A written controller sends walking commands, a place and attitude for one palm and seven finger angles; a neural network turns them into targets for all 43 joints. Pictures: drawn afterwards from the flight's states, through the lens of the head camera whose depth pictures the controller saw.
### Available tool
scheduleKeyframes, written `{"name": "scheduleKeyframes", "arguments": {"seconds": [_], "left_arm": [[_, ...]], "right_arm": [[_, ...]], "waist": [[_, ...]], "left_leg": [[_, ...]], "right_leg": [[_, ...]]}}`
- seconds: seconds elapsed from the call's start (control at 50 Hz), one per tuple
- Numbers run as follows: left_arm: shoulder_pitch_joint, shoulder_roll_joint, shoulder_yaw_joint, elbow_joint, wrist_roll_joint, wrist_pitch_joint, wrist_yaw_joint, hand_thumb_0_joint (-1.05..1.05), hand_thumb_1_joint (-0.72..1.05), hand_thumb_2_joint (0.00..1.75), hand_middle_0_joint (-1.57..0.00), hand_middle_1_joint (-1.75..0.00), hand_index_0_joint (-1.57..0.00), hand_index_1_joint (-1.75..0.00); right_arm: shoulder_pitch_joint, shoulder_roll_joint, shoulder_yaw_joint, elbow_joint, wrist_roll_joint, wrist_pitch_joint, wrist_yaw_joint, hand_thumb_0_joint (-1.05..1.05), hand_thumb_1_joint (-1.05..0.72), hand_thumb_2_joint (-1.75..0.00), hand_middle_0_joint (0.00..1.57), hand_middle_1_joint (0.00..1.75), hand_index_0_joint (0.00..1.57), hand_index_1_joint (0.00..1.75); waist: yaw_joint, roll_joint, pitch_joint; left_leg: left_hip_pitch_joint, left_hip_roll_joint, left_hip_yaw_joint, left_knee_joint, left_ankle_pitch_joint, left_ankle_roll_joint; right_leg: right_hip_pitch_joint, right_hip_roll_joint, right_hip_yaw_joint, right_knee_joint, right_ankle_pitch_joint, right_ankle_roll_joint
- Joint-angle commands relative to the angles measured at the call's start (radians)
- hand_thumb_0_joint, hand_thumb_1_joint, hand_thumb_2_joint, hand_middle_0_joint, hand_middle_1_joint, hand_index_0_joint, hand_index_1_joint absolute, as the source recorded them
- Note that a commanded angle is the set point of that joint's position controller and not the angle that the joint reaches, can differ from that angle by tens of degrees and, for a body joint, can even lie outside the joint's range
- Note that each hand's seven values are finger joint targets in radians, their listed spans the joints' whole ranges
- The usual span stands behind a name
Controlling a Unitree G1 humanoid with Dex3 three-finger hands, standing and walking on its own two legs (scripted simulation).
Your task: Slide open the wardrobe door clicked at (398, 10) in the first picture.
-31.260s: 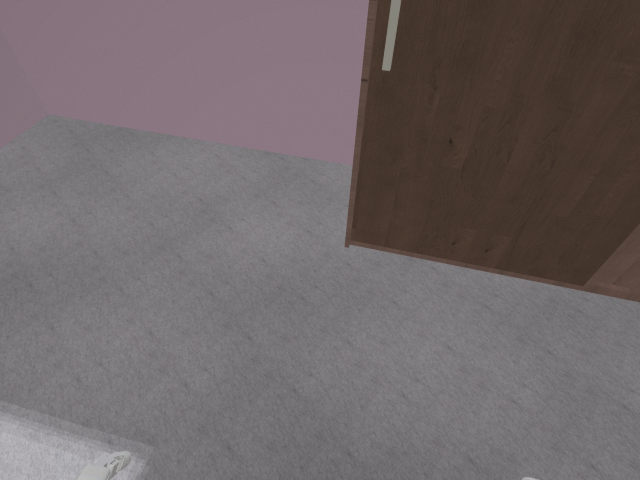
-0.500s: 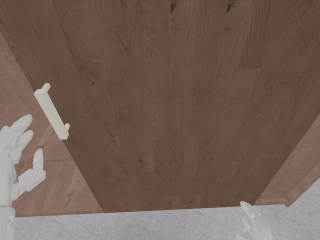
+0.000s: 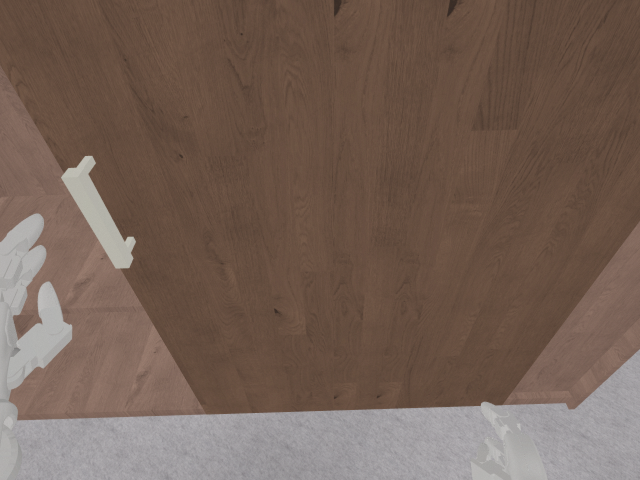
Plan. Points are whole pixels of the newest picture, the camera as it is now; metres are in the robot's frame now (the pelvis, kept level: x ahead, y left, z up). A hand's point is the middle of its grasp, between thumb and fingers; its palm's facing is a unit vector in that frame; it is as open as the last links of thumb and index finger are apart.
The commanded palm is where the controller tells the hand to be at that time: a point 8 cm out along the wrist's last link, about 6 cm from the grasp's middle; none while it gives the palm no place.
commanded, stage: step back with the hand held close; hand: left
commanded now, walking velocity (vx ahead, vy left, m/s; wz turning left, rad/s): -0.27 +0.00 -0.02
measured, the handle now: (106, 214) +0.42 +0.38 +0.11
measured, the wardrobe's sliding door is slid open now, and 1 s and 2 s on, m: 0.66 0.66 0.66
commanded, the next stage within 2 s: stop stepping back and stand still in 0.68 s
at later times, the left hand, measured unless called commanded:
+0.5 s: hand out of the picture +0.09 +0.35 +0.16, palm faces +0.48 -0.74 -0.47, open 7.4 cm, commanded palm +0.01 +0.37 +0.17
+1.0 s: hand out of the picture -0.08 +0.40 +0.16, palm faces +0.43 -0.83 -0.35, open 7.4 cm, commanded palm -0.12 +0.44 +0.17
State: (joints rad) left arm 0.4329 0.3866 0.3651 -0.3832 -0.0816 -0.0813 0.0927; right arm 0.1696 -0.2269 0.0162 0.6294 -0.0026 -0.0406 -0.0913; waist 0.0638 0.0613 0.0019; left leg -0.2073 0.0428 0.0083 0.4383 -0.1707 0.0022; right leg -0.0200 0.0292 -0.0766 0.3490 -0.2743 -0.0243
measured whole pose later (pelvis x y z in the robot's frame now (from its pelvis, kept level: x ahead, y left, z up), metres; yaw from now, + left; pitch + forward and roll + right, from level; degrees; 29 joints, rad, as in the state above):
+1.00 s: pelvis -0.25 +0.14 -0.03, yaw +2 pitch -3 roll -5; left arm 0.52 0.47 0.42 -0.68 -0.07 -0.20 0.10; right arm 0.18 -0.18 -0.02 0.58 0.01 -0.09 -0.02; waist 0.04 -0.07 0.00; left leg -0.65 -0.03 -0.02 1.23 -0.45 -0.05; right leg -0.32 0.03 -0.01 0.69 -0.31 -0.03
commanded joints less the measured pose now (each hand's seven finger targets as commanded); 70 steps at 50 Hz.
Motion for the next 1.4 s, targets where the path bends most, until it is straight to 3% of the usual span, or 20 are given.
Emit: {"name": "scheduleKeyframes", "arguments": {"seconds": [0.0, 0.16, 0.36, 0.58, 0.7, 0.76, 0.86, 0.88, 0.9, 1.0, 1.04, 1.08, 1.1, 1.16, 1.24, 1.26, 1.3, 1.32, 1.34, 1.38], "left_arm": [[-0.015, 0.172, 0.109, -0.203, 0.016, -0.075, 0.013, 0.0, 0.9, 0.9, -0.2, -0.3, -0.2, -0.3], [0.129, 0.247, 0.193, -0.344, -0.002, -0.085, 0.041, 0.0, 0.9, 0.9, -0.2, -0.3, -0.2, -0.3], [0.023, 0.196, 0.177, -0.27, 0.05, -0.155, 0.048, 0.0, 0.9, 0.9, -0.2, -0.3, -0.2, -0.3], [0.028, 0.24, 0.175, -0.403, 0.007, -0.186, 0.06, 0.0, 0.9, 0.9, -0.2, -0.3, -0.2, -0.3], [-0.156, 0.243, 0.135, -0.276, 0.025, -0.19, 0.065, 0.0, 0.9, 0.9, -0.2, -0.3, -0.2, -0.3], [-0.175, 0.236, 0.166, -0.24, 0.042, -0.197, 0.056, 0.0, 0.9, 0.9, -0.2, -0.3, -0.2, -0.3], [0.075, 0.226, 0.158, -0.365, 0.019, -0.185, 0.037, 0.0, 0.9, 0.9, -0.2, -0.3, -0.2, -0.3], [0.119, 0.239, 0.156, -0.413, 0.012, -0.181, 0.036, 0.0, 0.9, 0.9, -0.2, -0.3, -0.2, -0.3], [0.077, 0.231, 0.148, -0.475, 0.019, -0.171, 0.029, 0.0, 0.9, 0.9, -0.2, -0.3, -0.2, -0.3], [-0.22, 0.253, 0.187, -0.356, 0.014, -0.14, 0.049, 0.0, 0.9, 0.9, -0.2, -0.3, -0.2, -0.3], [-0.347, 0.248, 0.162, -0.382, 0.05, -0.165, 0.07, 0.0, 0.9, 0.9, -0.2, -0.3, -0.2, -0.3], [-0.31, 0.269, 0.187, -0.296, 0.083, -0.195, 0.067, 0.0, 0.9, 0.9, -0.2, -0.3, -0.2, -0.3], [-0.286, 0.228, 0.12, -0.364, 0.062, -0.174, 0.045, 0.0, 0.9, 0.9, -0.2, -0.3, -0.2, -0.3], [-0.141, 0.151, 0.064, -0.53, 0.043, -0.143, 0.036, 0.0, 0.9, 0.9, -0.2, -0.3, -0.2, -0.3], [0.177, 0.193, 0.136, -0.496, 0.023, -0.127, 0.055, 0.0, 0.9, 0.9, -0.2, -0.3, -0.2, -0.3], [0.242, 0.223, 0.161, -0.444, 0.038, -0.135, 0.07, 0.0, 0.9, 0.9, -0.2, -0.3, -0.2, -0.3], [0.201, 0.2, 0.148, -0.374, 0.046, -0.122, 0.072, 0.0, 0.9, 0.9, -0.2, -0.3, -0.2, -0.3], [0.159, 0.161, 0.171, -0.304, 0.037, -0.118, 0.06, 0.0, 0.9, 0.9, -0.2, -0.3, -0.2, -0.3], [-0.035, 0.307, 0.26, -0.489, 0.018, -0.143, 0.06, 0.0, 0.9, 0.9, -0.2, -0.3, -0.2, -0.3], [-0.173, 0.46, 0.409, -0.363, 0.028, -0.2, 0.107, 0.0, 0.9, 0.9, -0.2, -0.3, -0.2, -0.3]], "right_arm": [[-0.11, -0.106, -0.039, -0.202, 0.005, 0.003, 0.003, 0.0, -0.9, -0.9, 0.2, 0.3, 0.2, 0.3], [-0.108, -0.105, -0.045, -0.26, 0.014, 0.044, -0.002, 0.0, -0.9, -0.9, 0.2, 0.3, 0.2, 0.3], [-0.103, -0.162, -0.061, -0.255, 0.014, -0.041, -0.022, 0.0, -0.9, -0.9, 0.2, 0.3, 0.2, 0.3], [-0.041, -0.117, -0.078, -0.179, 0.027, -0.076, 0.01, 0.0, -0.9, -0.9, 0.2, 0.3, 0.2, 0.3], [-0.091, -0.137, -0.056, -0.16, 0.009, -0.099, -0.025, 0.0, -0.9, -0.9, 0.2, 0.3, 0.2, 0.3], [-0.096, -0.147, -0.067, -0.182, -0.01, -0.103, -0.016, 0.0, -0.9, -0.9, 0.2, 0.3, 0.2, 0.3], [-0.033, -0.092, -0.096, -0.215, 0.03, -0.117, 0.046, 0.0, -0.9, -0.9, 0.2, 0.3, 0.2, 0.3], [-0.032, -0.103, -0.111, -0.201, 0.048, -0.112, 0.048, 0.0, -0.9, -0.9, 0.2, 0.3, 0.2, 0.3], [-0.04, -0.106, -0.113, -0.179, 0.037, -0.092, 0.059, 0.0, -0.9, -0.9, 0.2, 0.3, 0.2, 0.3], [-0.074, -0.11, -0.069, -0.14, 0.012, -0.097, 0.022, 0.0, -0.9, -0.9, 0.2, 0.3, 0.2, 0.3], [-0.017, -0.172, -0.075, -0.144, 0.006, -0.132, 0.014, 0.0, -0.9, -0.9, 0.2, 0.3, 0.2, 0.3], [-0.026, -0.148, -0.093, -0.144, 0.011, -0.168, 0.021, 0.0, -0.9, -0.9, 0.2, 0.3, 0.2, 0.3], [-0.011, -0.106, -0.07, -0.142, 0.003, -0.168, 0.046, 0.0, -0.9, -0.9, 0.2, 0.3, 0.2, 0.3], [-0.079, -0.121, -0.096, -0.162, 0.008, -0.169, 0.084, 0.0, -0.9, -0.9, 0.2, 0.3, 0.2, 0.3], [-0.048, -0.07, -0.105, -0.173, -0.019, -0.144, 0.077, 0.0, -0.9, -0.9, 0.2, 0.3, 0.2, 0.3], [-0.032, -0.06, -0.108, -0.167, -0.017, -0.135, 0.069, 0.0, -0.9, -0.9, 0.2, 0.3, 0.2, 0.3], [0.0, -0.034, -0.096, -0.125, 0.04, -0.111, 0.048, 0.0, -0.9, -0.9, 0.2, 0.3, 0.2, 0.3], [0.011, -0.037, -0.097, -0.105, 0.039, -0.091, 0.039, 0.0, -0.9, -0.9, 0.2, 0.3, 0.2, 0.3], [-0.052, -0.052, -0.069, -0.16, 0.014, -0.083, 0.051, 0.0, -0.9, -0.9, 0.2, 0.3, 0.2, 0.3], [-0.06, -0.028, -0.036, -0.172, -0.048, -0.087, 0.052, 0.0, -0.9, -0.9, 0.2, 0.3, 0.2, 0.3]], "waist": [[-0.034, -0.095, -0.136], [-0.033, -0.052, -0.189], [-0.027, 0.21, -0.044], [-0.071, -0.257, -0.258], [-0.072, 0.099, 0.037], [-0.026, 0.29, -0.045], [0.033, -0.046, -0.26], [0.003, -0.418, -0.177], [-0.043, -0.415, -0.121], [-0.096, 0.07, 0.09], [-0.094, 0.623, 0.117], [-0.057, 0.347, 0.113], [-0.089, 0.277, 0.036], [-0.042, 0.248, -0.038], [0.005, 0.297, -0.086], [0.037, 0.16, -0.113], [-0.025, -0.566, -0.183], [-0.078, -0.39, -0.203], [-0.082, -0.267, -0.128], [-0.095, -0.118, 0.021]], "left_leg": [[0.147, -0.03, 0.046, 0.059, 0.38, 0.064], [0.098, 0.005, 0.002, 0.011, 0.354, 0.051], [-0.512, 0.14, -0.248, -0.362, -0.655, 0.123], [0.286, -0.01, 0.0, 0.206, 0.068, 0.028], [0.108, 0.091, -0.193, -0.089, -0.332, 0.008], [-0.377, 0.255, -0.359, -0.506, -0.731, -0.017], [0.056, -0.083, 0.164, 0.185, -0.246, -0.182], [0.125, -0.085, -0.007, 0.821, -0.261, -0.134], [-0.081, -0.076, -0.126, 1.152, -0.323, -0.076], [-0.044, 0.016, -0.076, 0.215, -0.315, 0.017], [-0.069, 0.25, -0.52, -0.263, -0.609, -0.015], [-0.288, 0.306, -0.551, -0.336, -0.724, 0.057], [-0.188, 0.235, -0.606, -0.331, -0.741, -0.081], [-0.157, 0.118, -0.305, -0.38, -0.624, -0.302], [-0.362, 0.015, -0.004, -0.383, -0.344, -0.319], [-0.424, -0.032, 0.075, -0.123, -0.304, -0.288], [-0.331, -0.065, -0.037, 0.931, -0.464, 0.127], [-0.396, -0.027, -0.164, 1.022, -0.432, 0.254], [-0.501, 0.032, -0.187, 1.117, -0.397, 0.065], [-0.434, 0.109, -0.068, 0.76, -0.369, 0.019]], "right_leg": [[-0.14, -0.111, 0.043, -0.003, 0.755, 0.123], [-0.175, -0.078, 0.049, 0.007, 0.434, 0.075], [0.113, 0.065, 0.036, 0.281, 0.0, 0.046], [-0.488, -0.14, 0.233, -0.074, 0.262, 0.031], [-0.612, -0.003, 0.172, -0.022, -0.285, -0.001], [-0.071, 0.141, 0.058, 0.447, -0.218, -0.001], [-0.277, 0.007, 0.014, 0.043, -0.318, -0.106], [-0.662, -0.259, 0.332, -0.1, -0.338, -0.205], [-0.72, -0.345, 0.386, -0.071, -0.181, -0.265], [-0.738, -0.14, 0.198, 0.195, -0.416, -0.073], [-0.804, 0.037, 0.029, 0.802, -0.396, -0.008], [-0.683, 0.042, 0.142, 1.033, -0.17, 0.015], [-0.7, 0.057, 0.126, 1.049, -0.174, 0.017], [-0.553, 0.095, 0.03, 0.952, -0.079, 0.009], [0.007, 0.168, -0.197, 0.459, -0.196, -0.024], [0.166, 0.149, -0.197, 0.25, -0.281, -0.083], [-0.125, -0.216, 0.172, 0.117, -0.024, -0.224], [-0.164, -0.275, 0.285, 0.088, -0.066, -0.255], [-0.215, -0.384, 0.414, 0.05, -0.153, -0.312], [-0.393, -0.387, 0.499, -0.014, -0.298, -0.062]]}}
